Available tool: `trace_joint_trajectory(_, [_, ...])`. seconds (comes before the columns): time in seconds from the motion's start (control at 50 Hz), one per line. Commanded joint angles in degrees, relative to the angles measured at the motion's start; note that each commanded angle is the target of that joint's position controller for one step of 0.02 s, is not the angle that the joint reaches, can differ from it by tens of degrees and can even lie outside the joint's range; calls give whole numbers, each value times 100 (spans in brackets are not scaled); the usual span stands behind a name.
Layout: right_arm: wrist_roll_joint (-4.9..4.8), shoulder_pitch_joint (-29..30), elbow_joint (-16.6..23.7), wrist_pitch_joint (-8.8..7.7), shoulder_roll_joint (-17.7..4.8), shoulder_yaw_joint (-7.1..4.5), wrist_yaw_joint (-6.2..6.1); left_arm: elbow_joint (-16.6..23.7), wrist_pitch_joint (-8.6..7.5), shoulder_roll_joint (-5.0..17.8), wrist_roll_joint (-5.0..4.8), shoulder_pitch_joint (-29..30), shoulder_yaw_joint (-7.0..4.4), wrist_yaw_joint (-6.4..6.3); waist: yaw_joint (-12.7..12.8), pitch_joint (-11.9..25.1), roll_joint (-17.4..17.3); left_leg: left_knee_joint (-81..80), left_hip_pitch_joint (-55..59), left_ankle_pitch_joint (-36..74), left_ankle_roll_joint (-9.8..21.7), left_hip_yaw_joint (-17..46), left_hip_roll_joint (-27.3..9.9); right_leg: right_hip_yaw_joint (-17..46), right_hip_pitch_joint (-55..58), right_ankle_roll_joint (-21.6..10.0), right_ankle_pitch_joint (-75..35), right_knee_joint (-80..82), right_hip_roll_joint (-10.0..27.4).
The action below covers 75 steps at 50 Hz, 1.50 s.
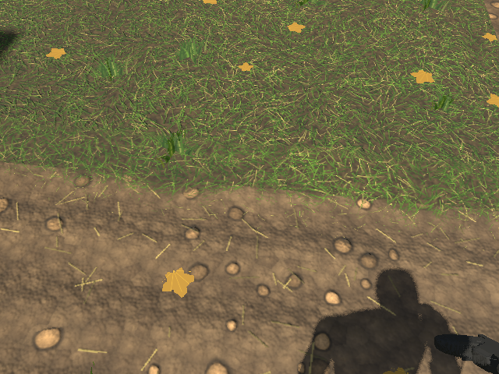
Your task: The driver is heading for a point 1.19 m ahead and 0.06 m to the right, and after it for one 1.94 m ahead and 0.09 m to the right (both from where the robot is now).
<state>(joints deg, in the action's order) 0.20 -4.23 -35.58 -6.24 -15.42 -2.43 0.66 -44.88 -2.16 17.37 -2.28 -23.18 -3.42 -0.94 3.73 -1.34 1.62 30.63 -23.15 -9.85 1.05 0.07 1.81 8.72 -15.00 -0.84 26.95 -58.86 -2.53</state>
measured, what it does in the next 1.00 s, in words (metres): walks ahead: right foot, then left foot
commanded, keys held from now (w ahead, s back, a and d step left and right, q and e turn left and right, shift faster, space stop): w+e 0.36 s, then w+q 0.64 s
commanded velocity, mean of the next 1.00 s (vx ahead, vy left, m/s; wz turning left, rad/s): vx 0.50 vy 0.00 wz -0.08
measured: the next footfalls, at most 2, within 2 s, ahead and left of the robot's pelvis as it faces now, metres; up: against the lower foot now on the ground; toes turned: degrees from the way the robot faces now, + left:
right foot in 0.42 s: +0.36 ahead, -0.19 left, +0.00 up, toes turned -17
left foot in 0.98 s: +0.70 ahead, -0.02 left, +0.00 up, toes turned +0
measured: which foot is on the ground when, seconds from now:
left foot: down 0.00-0.42, up 0.44-0.96, down 0.98-1.00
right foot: up 0.00-0.40, down 0.42-0.98, up 1.00-1.00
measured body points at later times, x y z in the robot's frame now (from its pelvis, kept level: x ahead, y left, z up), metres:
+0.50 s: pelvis +0.26 -0.08 -0.01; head +0.30 -0.10 +0.44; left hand +0.53 +0.11 -0.08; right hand +0.22 -0.37 -0.14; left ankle +0.13 +0.12 -0.64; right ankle +0.32 -0.18 -0.73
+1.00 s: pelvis +0.54 -0.09 -0.02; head +0.59 -0.09 +0.43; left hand +0.60 +0.20 -0.14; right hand +0.73 -0.35 -0.10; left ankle +0.66 -0.02 -0.73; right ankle +0.33 -0.18 -0.70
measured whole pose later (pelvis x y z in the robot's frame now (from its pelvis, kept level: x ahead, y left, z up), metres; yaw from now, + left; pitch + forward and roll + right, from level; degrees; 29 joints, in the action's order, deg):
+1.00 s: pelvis +0.54 -0.09 -0.02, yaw -1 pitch +2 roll -1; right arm -1.5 -5.7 -37.8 -2.3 -16.0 -3.1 3.0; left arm -46.8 -2.0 17.3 -0.3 -17.9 -4.1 -1.3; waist 1.7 -3.2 -0.3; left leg 36.1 -29.8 -8.5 6.0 -3.5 1.5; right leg -11.5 -0.6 1.2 25.3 -40.4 3.4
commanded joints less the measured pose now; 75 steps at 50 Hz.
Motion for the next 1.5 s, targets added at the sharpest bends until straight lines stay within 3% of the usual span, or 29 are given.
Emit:
trace_joint_trajectory(0.02, [24, -1050, -57, 56, -591, -239, -35, 679, -89, 694, 46, 477, -140, 12, -699, 306, -595, -1604, 2508, -673, 1017, 2357, -1929, -129, -2762, 56, -575, -1273, 678])
trace_joint_trajectory(0.12, [4, -810, -308, -64, -660, -295, -42, 915, 74, 281, 79, 789, -78, 113, -404, -103, -642, -2223, 1578, 637, 1077, 926, -1708, -269, -2498, 157, -1128, -486, 979])
trace_joint_trajectory(0.32, [-152, -1265, -770, 104, -1246, -444, -82, 1488, -23, 259, 84, 2303, 14, 425, -802, -377, -395, -2059, 2419, 1681, 697, -634, -1719, -932, -2212, -141, -2563, 2130, 737])
trace_joint_trajectory(0.38, [-221, -1421, -848, 230, -1462, -491, -111, 1552, 15, 505, 145, 1968, -128, 436, -456, 69, -595, -912, 2711, 4207, 555, -888, -1755, -1335, -1197, -498, -1678, 2342, 207])
trace_joint_trajectory(0.4, [-231, -1440, -890, 267, -1432, -448, -117, 1373, 30, 684, 140, 1191, -257, 393, 39, 492, -519, 30, 2432, 4687, 458, -1018, -1653, -1393, -30, -694, -1847, 2669, -31])
trace_joint_trajectory(0.42, [-165, -1510, -887, 246, -1231, -336, -129, 1122, 69, 976, 124, 239, -412, 291, 510, 965, -341, 1292, 1427, 3909, 283, -1101, -1460, -1019, 1619, -878, -2167, 2740, 89])
trace_joint_trajectory(0.44, [52, -2045, -621, 166, -466, -64, -52, 1044, 65, 1670, 163, -97, -509, 197, 116, 1693, 1125, 3681, -1107, -794, -109, -1064, -631, 1836, 3887, -1723, -1747, 2849, 1848])
trace_joint_trajectory(0.46, [-100, -1969, -747, 27, -748, -66, -1, 1196, 7, 1389, 170, -287, -397, 207, 356, 2796, 793, 4764, -1570, -2543, -104, 263, -170, 3789, 4106, -2202, -1237, 3764, 2657])
trace_joint_trajectory(0.48, [-366, -1243, -581, -1, -1207, -225, 30, 1095, -59, 1072, 226, -48, -283, 257, 486, 1934, 298, 4954, -2014, -2136, -46, 498, -445, 2747, 3459, -1827, -1423, 3927, 2438])
trace_joint_trajectory(0.54, [-199, -1052, -599, 93, -972, -196, -41, 965, -193, 540, 262, 852, -122, 267, -194, 491, 157, 3896, -1477, -900, -22, 445, -1043, 689, 1241, -1244, -2489, 4336, 1695])
trace_joint_trajectory(0.62, [-213, -1376, -773, 367, -678, -178, -66, 753, -420, 503, 319, 1072, -158, 247, -479, 225, 186, 3488, -1105, -232, -258, 577, -1046, -262, 464, -1272, -2847, 5002, 1609])
trace_joint_trajectory(0.8, [-143, -33, -311, 293, -316, -47, 145, 279, -352, 725, 262, 633, -235, 77, 39, -422, -3, 909, -1648, 1555, -125, 193, -800, -1529, 1367, -910, -3213, 5219, 1649])
trace_joint_trajectory(0.86, [-135, 296, -42, 291, -343, -44, 264, 133, -208, 827, 177, 464, -286, 50, 105, -508, 7, 565, -1921, 996, 77, -36, -710, -1664, 2060, -842, -3780, 4873, 1857])
trace_joint_trajectory(0.92, [-138, 13, 92, 335, -549, -154, 330, 150, -69, 1062, 140, 615, -350, -32, -220, -76, 286, 521, -1149, 139, 399, -515, -254, -1898, 2344, -641, -6290, 3883, 1872])
trace_joint_trajectory(0.96, [-159, -1312, -162, 374, -992, -418, 260, 200, 11, 1103, 110, 775, -337, -91, -1009, 706, 261, 194, 750, 162, 757, -664, 224, -2118, 1820, -385, -6984, 1970, 1602])
trace_joint_trajectory(0.98, [-173, -2179, -330, 437, -1444, -600, 141, 284, -41, 903, 191, 685, -244, -112, -1380, 1239, -286, 15, 2498, 306, 1083, 394, -322, -2111, 478, -132, -5256, 276, 1336])
trace_joint_trajectory(1.0, [-217, -1895, -183, 416, -1972, -684, 89, 604, -216, 126, 312, 212, 3, -19, -692, 1768, -1896, -610, 4457, -417, 2370, 3843, -1878, -1632, -2215, 325, 181, -2081, -70])
trace_joint_trajectory(1.02, [-155, -2024, -67, 344, -1503, -527, 123, 630, -470, 600, 154, 620, -51, 99, -1083, 2405, -1085, -1297, 4798, -1005, 2439, 4806, -2120, -204, -2887, 185, 525, -2535, 5])
trace_joint_trajectory(1.04, [-100, -1899, -99, 289, -1181, -446, 118, 811, -580, 800, -56, 1189, -93, 159, -1152, 1616, -744, -1346, 4272, -748, 2087, 3871, -1921, -182, -3177, 39, 115, -2318, 300])
trace_joint_trajectory(1.08, [-133, -1222, -52, 238, -824, -334, 112, 819, -606, 709, 207, 1390, -87, 87, -649, 644, 32, -1423, 2687, 510, 1667, 2604, -1419, -307, -2733, 8, -544, -1079, 761])
trace_joint_trajectory(1.1, [-60, -1045, 44, 233, -844, -318, 78, 836, -554, 730, 255, 1252, -111, 92, -452, 499, -300, -1510, 2122, 1133, 1746, 2446, -1347, -292, -2347, 85, -677, -913, 811])
trace_joint_trajectory(1.16, [-83, -931, 47, 225, -926, -342, -3, 778, -387, 577, 316, 1091, -84, 93, -265, 343, -265, -1715, 1328, 1755, 1708, 1918, -1098, -467, -1986, 363, -878, -123, 831])
trace_joint_trajectory(1.26, [-148, -1233, -105, 307, -1138, -402, -142, 1023, -361, 255, 300, 2128, 67, 118, -653, 154, -544, -1630, 721, 1176, 1246, 1347, -579, -656, -1458, 572, -2775, 2065, 432])
trace_joint_trajectory(1.36, [-189, -1596, -262, 396, -1080, -397, -174, 1146, -471, 529, 187, 2521, -42, 219, -762, 188, -731, -1080, 1307, 403, 1034, 2117, -850, -397, -1144, 391, -2830, 2988, 232])
trace_joint_trajectory(1.42, [-156, -1401, -209, 427, -958, -375, -173, 976, -549, 731, 181, 1792, -193, 202, -299, 344, -918, -380, 1383, 637, 803, 2367, -786, -496, -193, 45, -2383, 3350, 238])
trace_joint_trajectory(1.44, [-118, -1389, -143, 408, -683, -276, -148, 896, -580, 925, 266, 1162, -281, 162, 7, 887, -717, 611, 1072, 604, 610, 2085, -489, -166, 931, -229, -2279, 3306, 687])
trace_joint_trajectory(1.46, [-126, -1883, -36, 374, -296, -149, -147, 814, -569, 1364, 395, 428, -382, 127, 23, 1776, 370, 2450, -337, -706, 219, 1338, 179, 1569, 2885, -909, -1612, 3396, 1923])
trace_joint_trajectory(1.48, [-229, -2284, 9, 333, -390, -107, -156, 576, -492, 1370, 298, 70, -419, 199, -85, 2011, 1751, 3783, -1697, -2467, 37, 1008, 306, 3752, 3470, -1478, -23, 4056, 2648])
trace_joint_trajectory(1.5, [-265, -2038, -136, 343, -879, -219, -159, 644, -474, 860, 205, 293, -287, 211, 29, 1254, 944, 4302, -2131, -2054, -9, 1172, -9, 3475, 2917, -1321, 851, 4290, 2465])
Keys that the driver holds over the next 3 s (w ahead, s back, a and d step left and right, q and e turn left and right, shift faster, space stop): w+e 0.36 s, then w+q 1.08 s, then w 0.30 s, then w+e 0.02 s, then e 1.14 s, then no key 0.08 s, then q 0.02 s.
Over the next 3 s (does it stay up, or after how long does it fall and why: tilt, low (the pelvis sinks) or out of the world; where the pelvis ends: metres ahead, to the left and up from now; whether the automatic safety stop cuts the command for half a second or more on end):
stays up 1.12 0.01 0.01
